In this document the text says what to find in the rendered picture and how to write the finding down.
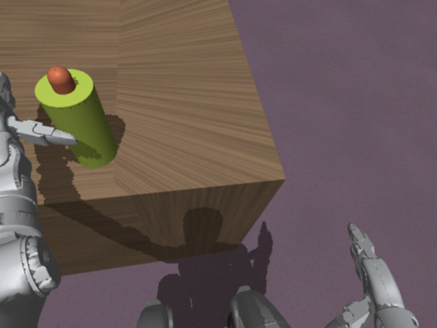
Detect bottle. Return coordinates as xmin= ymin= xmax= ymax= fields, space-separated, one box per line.
xmin=35 ymin=66 xmax=117 ymax=168

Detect left robot arm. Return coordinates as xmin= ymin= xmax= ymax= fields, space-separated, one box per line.
xmin=0 ymin=132 xmax=61 ymax=328

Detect right robot arm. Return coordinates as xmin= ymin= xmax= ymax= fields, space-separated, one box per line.
xmin=374 ymin=307 xmax=420 ymax=328

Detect left robot hand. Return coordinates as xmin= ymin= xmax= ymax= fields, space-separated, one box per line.
xmin=0 ymin=72 xmax=78 ymax=146

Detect right robot hand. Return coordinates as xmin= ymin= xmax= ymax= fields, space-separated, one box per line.
xmin=325 ymin=223 xmax=405 ymax=328

